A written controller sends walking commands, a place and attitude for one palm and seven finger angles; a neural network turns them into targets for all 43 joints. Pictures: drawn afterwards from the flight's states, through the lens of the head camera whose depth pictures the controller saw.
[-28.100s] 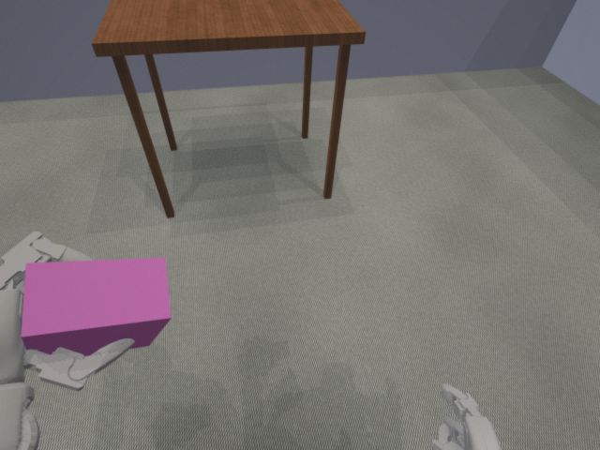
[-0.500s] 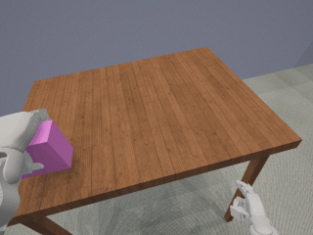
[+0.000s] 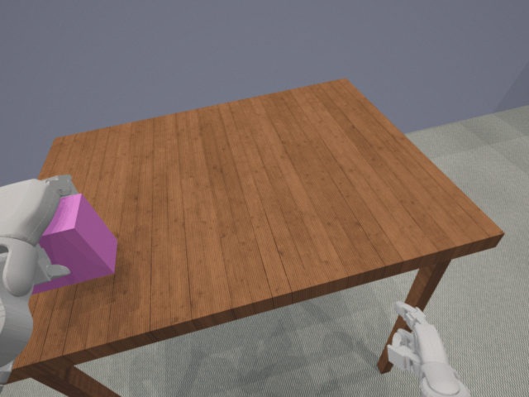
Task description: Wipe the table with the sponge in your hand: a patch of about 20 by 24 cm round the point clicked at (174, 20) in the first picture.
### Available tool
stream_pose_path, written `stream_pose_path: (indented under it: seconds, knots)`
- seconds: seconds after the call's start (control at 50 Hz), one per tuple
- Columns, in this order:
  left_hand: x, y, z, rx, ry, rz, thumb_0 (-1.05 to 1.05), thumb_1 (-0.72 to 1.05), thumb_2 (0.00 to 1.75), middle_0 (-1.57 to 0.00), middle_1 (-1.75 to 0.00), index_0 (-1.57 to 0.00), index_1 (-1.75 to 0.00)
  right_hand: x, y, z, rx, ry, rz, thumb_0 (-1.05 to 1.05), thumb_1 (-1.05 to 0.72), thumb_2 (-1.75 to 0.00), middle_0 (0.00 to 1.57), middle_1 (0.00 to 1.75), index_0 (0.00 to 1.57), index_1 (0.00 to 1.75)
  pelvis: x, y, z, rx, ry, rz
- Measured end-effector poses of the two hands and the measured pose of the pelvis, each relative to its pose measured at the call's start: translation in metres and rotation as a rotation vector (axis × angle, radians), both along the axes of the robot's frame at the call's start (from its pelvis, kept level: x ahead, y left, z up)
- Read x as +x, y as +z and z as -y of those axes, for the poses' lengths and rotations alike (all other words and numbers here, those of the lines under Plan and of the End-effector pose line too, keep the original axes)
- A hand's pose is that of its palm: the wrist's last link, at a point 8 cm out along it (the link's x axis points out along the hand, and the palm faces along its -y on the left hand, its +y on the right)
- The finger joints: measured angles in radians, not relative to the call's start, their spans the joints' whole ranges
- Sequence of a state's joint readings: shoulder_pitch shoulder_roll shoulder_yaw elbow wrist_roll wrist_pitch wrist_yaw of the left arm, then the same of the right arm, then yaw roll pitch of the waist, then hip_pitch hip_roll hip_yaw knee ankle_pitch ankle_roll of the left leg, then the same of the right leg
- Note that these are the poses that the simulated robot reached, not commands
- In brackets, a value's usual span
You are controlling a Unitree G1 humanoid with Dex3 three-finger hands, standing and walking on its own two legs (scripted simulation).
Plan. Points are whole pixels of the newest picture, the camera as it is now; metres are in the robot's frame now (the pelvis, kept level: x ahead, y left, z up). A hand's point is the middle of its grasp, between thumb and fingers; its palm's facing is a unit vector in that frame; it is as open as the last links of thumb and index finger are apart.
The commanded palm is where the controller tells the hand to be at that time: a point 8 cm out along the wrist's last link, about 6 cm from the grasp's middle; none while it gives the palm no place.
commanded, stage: move the sponge above the wiping area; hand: left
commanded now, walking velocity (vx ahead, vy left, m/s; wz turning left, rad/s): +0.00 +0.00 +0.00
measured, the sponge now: (61, 253) +0.23 +0.34 +0.13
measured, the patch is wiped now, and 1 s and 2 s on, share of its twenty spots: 0.00 0.00 0.00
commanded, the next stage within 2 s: lower the sponge onto the table in 0.50 s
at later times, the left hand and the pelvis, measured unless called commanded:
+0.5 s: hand (56, 236) +0.24 +0.33 +0.16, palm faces +0.05 -0.02 -1.00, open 10.2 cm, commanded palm +0.19 +0.33 +0.23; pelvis +0.00 +0.00 +0.00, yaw +0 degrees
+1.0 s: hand (52, 248) +0.22 +0.33 +0.16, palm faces +0.05 -0.02 -1.00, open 10.2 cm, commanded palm +0.19 +0.33 +0.22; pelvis +0.00 +0.00 +0.00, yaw +0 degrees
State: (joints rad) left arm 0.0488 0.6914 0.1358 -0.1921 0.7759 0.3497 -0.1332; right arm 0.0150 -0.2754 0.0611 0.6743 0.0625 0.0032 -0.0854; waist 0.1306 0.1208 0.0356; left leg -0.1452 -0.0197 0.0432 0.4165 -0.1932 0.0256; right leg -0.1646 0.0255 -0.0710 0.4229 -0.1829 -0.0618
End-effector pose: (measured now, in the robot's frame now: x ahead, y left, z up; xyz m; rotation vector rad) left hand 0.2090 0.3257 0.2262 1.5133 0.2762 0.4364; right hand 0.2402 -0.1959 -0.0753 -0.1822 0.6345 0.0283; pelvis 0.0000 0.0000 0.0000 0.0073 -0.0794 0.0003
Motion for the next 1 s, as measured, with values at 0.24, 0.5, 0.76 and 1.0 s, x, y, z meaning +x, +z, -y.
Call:
stream_pose_path:
  seconds: [0.24, 0.5, 0.76, 1.0]
  knots:
    - [-0.015, -0.023, 0.008, -0.011, -0.061, -0.067, -0.01, -0.51, 1.03, -0.71, -1.31, -0.73, -1.31, 0.002, -0.001, 0.002, -0.043, 0.008, 0.003, 0.01, -0.91, -0.90, 0.20, 0.30, 0.21, 0.31, 0.001, -0.001, 0.000, -0.005, 0.012, 0.013]
    - [0.009, -0.011, 0.001, -0.013, -0.010, -0.055, -0.01, -0.51, 1.03, -0.71, -1.31, -0.73, -1.31, 0.001, -0.001, 0.001, -0.014, -0.006, -0.003, 0.01, -0.91, -0.90, 0.20, 0.30, 0.19, 0.30, 0.001, 0.000, -0.002, -0.001, 0.008, -0.003]
    - [-0.006, -0.012, 0.005, -0.006, -0.049, -0.020, -0.01, -0.51, 1.03, -0.71, -1.31, -0.73, -1.31, 0.002, 0.000, 0.002, -0.028, 0.000, 0.000, 0.01, -0.91, -0.90, 0.20, 0.30, 0.21, 0.31, 0.005, 0.000, -0.003, -0.004, 0.004, 0.002]
    - [-0.006, -0.018, 0.002, -0.015, -0.034, -0.058, -0.01, -0.51, 1.03, -0.71, -1.31, -0.73, -1.31, 0.001, 0.001, 0.000, -0.032, -0.003, -0.002, 0.01, -0.91, -0.90, 0.20, 0.30, 0.20, 0.31, 0.002, 0.000, -0.004, -0.005, 0.008, 0.006]
